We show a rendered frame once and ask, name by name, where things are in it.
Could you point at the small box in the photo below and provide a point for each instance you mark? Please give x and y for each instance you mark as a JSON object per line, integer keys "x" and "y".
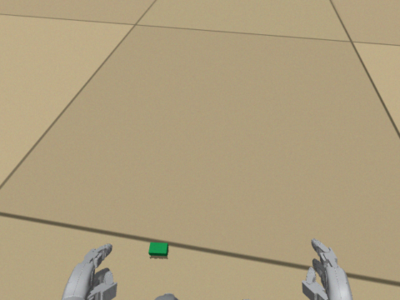
{"x": 158, "y": 249}

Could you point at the right robot hand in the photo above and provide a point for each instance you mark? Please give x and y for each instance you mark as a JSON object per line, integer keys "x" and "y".
{"x": 333, "y": 278}

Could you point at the left robot hand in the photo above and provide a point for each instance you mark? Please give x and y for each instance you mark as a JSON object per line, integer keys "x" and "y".
{"x": 84, "y": 283}

